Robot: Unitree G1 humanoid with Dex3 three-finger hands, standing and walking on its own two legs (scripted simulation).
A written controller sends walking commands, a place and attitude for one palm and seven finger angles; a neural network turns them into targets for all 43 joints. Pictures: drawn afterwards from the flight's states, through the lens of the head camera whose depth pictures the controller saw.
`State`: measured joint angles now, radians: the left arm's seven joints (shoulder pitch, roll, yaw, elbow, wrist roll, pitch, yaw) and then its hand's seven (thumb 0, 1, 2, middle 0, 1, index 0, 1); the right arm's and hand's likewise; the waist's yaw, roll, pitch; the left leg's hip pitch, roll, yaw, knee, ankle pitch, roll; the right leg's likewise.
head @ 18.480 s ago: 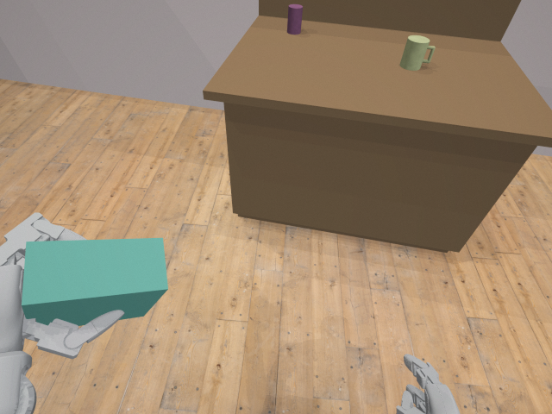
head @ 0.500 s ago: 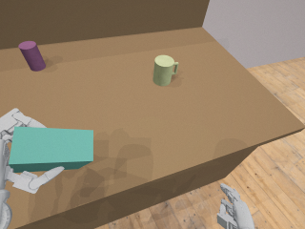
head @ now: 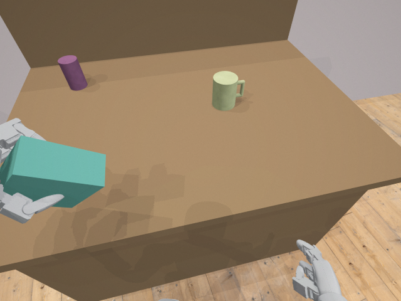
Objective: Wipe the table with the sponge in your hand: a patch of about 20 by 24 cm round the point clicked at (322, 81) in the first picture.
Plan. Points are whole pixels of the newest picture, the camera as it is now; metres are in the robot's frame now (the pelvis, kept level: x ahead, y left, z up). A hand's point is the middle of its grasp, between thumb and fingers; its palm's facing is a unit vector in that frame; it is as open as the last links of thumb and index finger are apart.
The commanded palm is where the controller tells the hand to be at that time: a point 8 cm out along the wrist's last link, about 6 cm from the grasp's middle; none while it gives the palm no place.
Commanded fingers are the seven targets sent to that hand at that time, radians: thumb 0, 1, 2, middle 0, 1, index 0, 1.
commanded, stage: turn the palm down, sponge in hand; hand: left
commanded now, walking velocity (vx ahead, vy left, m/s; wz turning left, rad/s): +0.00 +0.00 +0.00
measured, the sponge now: (63, 179) +0.25 +0.27 +0.14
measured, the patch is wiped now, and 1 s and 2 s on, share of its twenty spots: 0.00 0.00 0.00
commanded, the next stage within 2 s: move the sponge above the wiping area in 1.72 s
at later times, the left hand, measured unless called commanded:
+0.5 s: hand (56, 175) +0.25 +0.27 +0.16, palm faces +0.19 -0.41 -0.89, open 10.1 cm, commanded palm +0.22 +0.29 +0.21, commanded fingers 0.00 0.10 1.30 -1.20 -1.60 -1.20 -1.60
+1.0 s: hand (37, 178) +0.24 +0.30 +0.16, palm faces +0.15 -0.20 -0.97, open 10.1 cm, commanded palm +0.20 +0.30 +0.22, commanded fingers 0.00 0.10 1.30 -1.20 -1.60 -1.20 -1.60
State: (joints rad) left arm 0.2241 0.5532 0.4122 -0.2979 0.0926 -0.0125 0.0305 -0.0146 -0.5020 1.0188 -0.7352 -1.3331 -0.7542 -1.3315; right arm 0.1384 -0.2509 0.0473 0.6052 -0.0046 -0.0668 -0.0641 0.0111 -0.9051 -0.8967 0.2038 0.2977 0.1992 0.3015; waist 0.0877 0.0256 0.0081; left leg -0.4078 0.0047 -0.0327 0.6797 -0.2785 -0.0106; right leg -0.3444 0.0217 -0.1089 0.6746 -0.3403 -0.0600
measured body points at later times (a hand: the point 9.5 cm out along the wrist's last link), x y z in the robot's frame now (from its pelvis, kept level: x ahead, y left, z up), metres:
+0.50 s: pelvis +0.02 -0.02 -0.01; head +0.03 -0.06 +0.44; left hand +0.23 +0.29 +0.21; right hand +0.20 -0.28 -0.10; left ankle +0.05 +0.13 -0.72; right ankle +0.01 -0.08 -0.72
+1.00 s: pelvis +0.01 +0.02 +0.01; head +0.00 -0.01 +0.46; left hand +0.23 +0.31 +0.21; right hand +0.25 -0.16 -0.06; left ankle +0.05 +0.13 -0.72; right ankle +0.01 -0.08 -0.72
